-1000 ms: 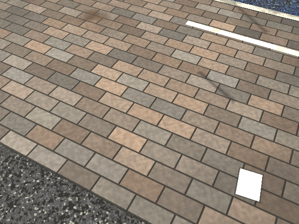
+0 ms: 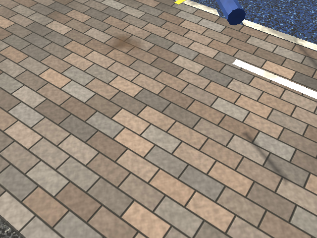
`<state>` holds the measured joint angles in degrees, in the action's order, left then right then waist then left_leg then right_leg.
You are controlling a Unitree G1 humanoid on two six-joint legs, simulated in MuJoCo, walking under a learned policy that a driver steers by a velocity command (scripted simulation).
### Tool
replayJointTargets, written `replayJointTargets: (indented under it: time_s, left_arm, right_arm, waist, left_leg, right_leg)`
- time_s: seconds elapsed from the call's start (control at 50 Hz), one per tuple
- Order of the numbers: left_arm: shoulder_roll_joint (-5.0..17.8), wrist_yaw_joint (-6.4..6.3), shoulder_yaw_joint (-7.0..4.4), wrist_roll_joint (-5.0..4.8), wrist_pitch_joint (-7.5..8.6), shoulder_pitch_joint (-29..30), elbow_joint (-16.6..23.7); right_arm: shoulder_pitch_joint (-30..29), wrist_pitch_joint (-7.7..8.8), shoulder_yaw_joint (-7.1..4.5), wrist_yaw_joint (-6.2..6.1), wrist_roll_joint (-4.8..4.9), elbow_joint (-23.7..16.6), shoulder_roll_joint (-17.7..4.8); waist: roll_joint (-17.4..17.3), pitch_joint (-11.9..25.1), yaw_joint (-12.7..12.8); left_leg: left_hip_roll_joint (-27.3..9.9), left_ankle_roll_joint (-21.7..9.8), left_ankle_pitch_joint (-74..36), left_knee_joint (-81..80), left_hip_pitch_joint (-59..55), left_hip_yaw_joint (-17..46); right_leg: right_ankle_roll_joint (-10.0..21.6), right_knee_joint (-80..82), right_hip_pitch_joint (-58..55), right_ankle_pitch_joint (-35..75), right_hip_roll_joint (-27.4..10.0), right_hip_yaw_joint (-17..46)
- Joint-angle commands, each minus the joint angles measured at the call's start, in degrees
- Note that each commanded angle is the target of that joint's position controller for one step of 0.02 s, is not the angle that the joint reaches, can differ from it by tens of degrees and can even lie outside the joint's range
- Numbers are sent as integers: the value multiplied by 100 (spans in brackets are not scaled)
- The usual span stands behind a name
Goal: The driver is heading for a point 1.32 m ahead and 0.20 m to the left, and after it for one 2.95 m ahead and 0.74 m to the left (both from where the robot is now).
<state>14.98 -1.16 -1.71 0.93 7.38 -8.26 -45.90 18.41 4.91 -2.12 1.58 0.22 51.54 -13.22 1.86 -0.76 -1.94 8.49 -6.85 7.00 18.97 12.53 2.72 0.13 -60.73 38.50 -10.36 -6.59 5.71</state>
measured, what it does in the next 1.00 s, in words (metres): walks ahead, turning left: right foot, then left foot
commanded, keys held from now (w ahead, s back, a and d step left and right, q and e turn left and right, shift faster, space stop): w+q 0.44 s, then w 0.20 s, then no key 0.36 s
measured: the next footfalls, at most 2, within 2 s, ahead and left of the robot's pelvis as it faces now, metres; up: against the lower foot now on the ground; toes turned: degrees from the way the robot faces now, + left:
right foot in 0.24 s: +0.31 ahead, -0.14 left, +0.00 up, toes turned +13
left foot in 0.74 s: +0.49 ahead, +0.20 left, +0.00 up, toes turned +24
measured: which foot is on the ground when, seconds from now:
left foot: down 0.00-0.26, up 0.28-0.72, down 0.74-1.00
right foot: up 0.00-0.22, down 0.24-0.74, up 0.76-1.00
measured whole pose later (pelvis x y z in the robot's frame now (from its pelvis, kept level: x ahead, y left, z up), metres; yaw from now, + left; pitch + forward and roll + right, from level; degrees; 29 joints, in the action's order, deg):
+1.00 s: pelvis +0.44 +0.08 +0.00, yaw +22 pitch +2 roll +0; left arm 16.0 -1.9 -2.5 0.2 1.5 -11.1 -48.6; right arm 11.0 3.3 -2.2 1.4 -1.5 44.8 -13.3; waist 2.8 -1.5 0.1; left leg 2.8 -4.0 6.5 22.3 17.7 -2.7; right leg -3.4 -51.6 30.4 -18.4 -5.5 2.0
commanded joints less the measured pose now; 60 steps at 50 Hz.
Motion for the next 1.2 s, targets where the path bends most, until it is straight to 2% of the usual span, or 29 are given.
replayJointTargets:
  time_s: [0.02, 0.08, 0.14, 0.18, 0.22, 0.24, 0.26, 0.28, 0.3, 0.34, 0.38, 0.44, 0.58, 0.66, 0.7, 0.74, 0.76, 0.78, 0.8, 0.82, 0.84, 0.86, 0.94, 1.06, 1.1, 1.14, 1.16, 1.18, 1.2]
  left_arm:
    - [291, -91, -77, 52, -53, -3, 369]
    - [225, -51, -37, -60, -24, 655, 582]
    - [430, 35, -86, -143, 34, 989, 769]
    - [598, 100, -148, -162, 115, 973, 835]
    - [767, 95, -255, -146, 187, 260, 670]
    - [1028, 56, -345, -65, 215, -571, 558]
    - [1510, 3, -477, 40, 149, -1354, 485]
    - [1369, 50, -483, -39, 72, -1556, 364]
    - [816, 50, -352, -68, 53, -1249, 504]
    - [566, 73, -258, -74, -18, -700, 555]
    - [462, 112, -220, -42, -19, -472, 491]
    - [596, 151, -295, -66, 39, -578, 337]
    - [882, 140, -348, -166, -56, -1010, -24]
    - [1036, 144, -361, -249, -183, -1333, -283]
    - [1131, 114, -366, -264, -266, -1272, -348]
    - [1038, 67, -305, -245, -277, -1246, -322]
    - [655, 76, -146, 11, -199, -1336, -73]
    - [275, 170, 14, -38, -131, -2249, -268]
    - [901, 182, -171, -197, -147, -1931, -423]
    - [871, 161, -172, -290, -191, -1362, -211]
    - [741, 88, -153, -219, -257, -1120, -200]
    - [699, 21, -179, -145, -359, -1091, -208]
    - [347, -88, -151, -82, -609, -1460, -326]
    - [423, -105, -157, -67, -717, -654, -168]
    - [392, -91, -162, -32, -714, -637, -180]
    - [542, -93, -181, 73, -680, -634, -165]
    - [899, -120, -241, 52, -675, -566, -114]
    - [865, -102, -266, -28, -680, -371, -221]
    - [514, -58, -208, -41, -662, -271, -204]
  right_arm:
    - [-285, 116, -212, -139, 45, -529, -929]
    - [107, 49, -256, -187, 128, -483, -1014]
    - [325, -26, -255, -220, 169, -460, -953]
    - [288, -74, -268, -251, 132, -518, -983]
    - [139, -121, -230, -261, 95, -626, -850]
    - [18, -93, -120, -232, 50, -744, -553]
    - [459, -16, -17, -207, 131, -899, -207]
    - [733, 29, -26, -197, 225, -1006, -487]
    - [463, -10, -149, -198, 255, -933, -994]
    - [-96, -86, -189, -195, 131, -1046, -916]
    - [-138, -164, -207, -151, 129, -1119, -711]
    - [-257, -241, -183, -121, 122, -1299, -519]
    - [-1385, -117, -54, 23, 60, -1681, -292]
    - [-1959, -69, -54, 118, 97, -1962, -382]
    - [-1666, -23, -135, 129, 29, -1939, -553]
    - [-286, -2, -363, 48, -79, -1505, -1042]
    - [531, -48, -477, -66, -222, -1385, -1631]
    - [493, -103, -413, -52, -213, -1397, -1704]
    - [457, -160, -355, -19, -120, -1394, -1293]
    - [-29, -156, -276, -6, -41, -1384, -1079]
    - [-466, -138, -203, 3, 12, -1389, -838]
    - [-810, -128, -164, 19, 0, -1403, -702]
    - [-1261, -27, -156, 13, -209, -1218, -647]
    - [-1047, -165, -150, -141, -159, -809, -717]
    - [-1111, -216, -106, -152, -87, -720, -630]
    - [-838, -221, -8, -158, -85, -564, -381]
    - [-530, -199, -24, -152, -155, -517, -392]
    - [-328, -222, -21, -183, -139, -449, -297]
    - [-590, -272, -46, -228, -139, -411, -467]
  waist:
    - [-424, -165, 190]
    - [-585, -18, -121]
    - [-598, 61, -229]
    - [-702, 102, -121]
    - [-829, 370, 275]
    - [-557, 1006, 667]
    - [769, 1789, 686]
    - [1771, 1923, 586]
    - [921, 1192, 649]
    - [138, 330, 494]
    - [324, 28, 284]
    - [312, 24, 240]
    - [152, -165, 525]
    - [262, -389, 598]
    - [435, -96, 317]
    - [287, 844, -354]
    - [-841, 1772, -481]
    - [-1777, 2854, -86]
    - [-881, 2719, -337]
    - [-814, 1742, -171]
    - [-440, 1218, 18]
    - [-455, 914, 228]
    - [-754, 821, 665]
    - [-822, 644, 327]
    - [-736, 469, 402]
    - [-403, 325, 374]
    - [192, 251, 59]
    - [857, 232, -139]
    - [681, 56, 56]
  left_leg:
    - [-1220, -868, -289, -977, 1204, 1145]
    - [-1228, -674, -35, -705, 756, 1295]
    - [-1463, -629, 404, -290, 84, 1849]
    - [-1579, -572, 412, 84, -246, 2221]
    - [-1343, -380, 116, 756, -212, 2265]
    - [-1042, -173, 170, 1986, 335, 1879]
    - [-242, 263, 1387, 3770, 2131, 899]
    - [-455, 337, 2678, 4935, 3298, 700]
    - [-786, 385, 2199, 5500, 3616, 853]
    - [-1126, 481, 1307, 5374, 3375, 599]
    - [-1365, 518, 950, 5076, 2988, 449]
    - [-1440, 617, 518, 4814, 3051, 336]
    - [-1323, 544, -819, 2373, 2681, -74]
    - [-1206, 364, -303, 1638, 2509, -303]
    - [-913, 173, -83, 1250, 1771, -494]
    - [-801, -115, -1623, 830, -541, -503]
    - [-2274, -639, -4307, 1429, -2609, 1070]
    - [-3536, -1651, -4985, 1055, -3717, 2994]
    - [-3183, -1431, -4489, 848, -3040, 2543]
    - [-2855, -1167, -4221, 711, -2312, 1709]
    - [-2523, -937, -3776, 469, -1507, 1289]
    - [-2321, -808, -3432, 203, -755, 968]
    - [-2017, -822, -3545, -258, 659, 158]
    - [-2041, -686, -882, -453, 617, 355]
    - [-1916, -506, 319, -340, 736, 437]
    - [-1527, -12, 1053, -19, 882, 383]
    - [-1107, 231, 1368, 331, 1002, 106]
    - [-813, 401, 1174, 365, 618, -284]
    - [-823, 483, 917, 488, 254, -338]
  right_leg:
    - [-206, 1334, -735, 1072, 190, -287]
    - [-285, 2541, -983, 1556, 487, -282]
    - [-279, 3107, -1022, 1318, 563, -80]
    - [-162, 3402, -1268, 811, 619, -26]
    - [100, 3796, -2293, 491, 603, -146]
    - [456, 3677, -3644, 391, -76, 389]
    - [1239, 3846, -5716, -265, -1309, 2279]
    - [1625, 4263, -6018, -1343, -2009, 4027]
    - [1406, 4345, -5379, -1648, -1796, 3431]
    - [1038, 4593, -4053, -513, -1187, 1837]
    - [919, 4923, -3315, 256, -808, 918]
    - [1058, 5122, -3199, 1247, -728, 168]
    - [1042, 5206, -3387, 1540, -647, -646]
    - [944, 4946, -3885, 1872, -901, -606]
    - [750, 4236, -4089, 3502, -849, -727]
    - [332, 2453, -3395, 3950, -332, -1120]
    - [5, 424, -1720, 1016, 191, -1244]
    - [-219, -1167, -433, -2999, 815, -462]
    - [-200, -1505, -398, -2812, 526, 80]
    - [-180, -1340, -3, -2456, 300, -170]
    - [-220, -943, -68, -2023, 102, -270]
    - [-264, -592, -432, -1694, -22, -277]
    - [-395, 394, -1761, -866, 77, -380]
    - [-263, 2048, -2133, -272, 134, -356]
    - [-128, 2826, -2514, -26, 242, -473]
    - [51, 3570, -3019, 841, -4, -186]
    - [216, 3563, -3057, 1378, -325, 74]
    - [377, 3698, -2477, 140, -254, 80]
    - [301, 3899, -2015, -599, -64, 40]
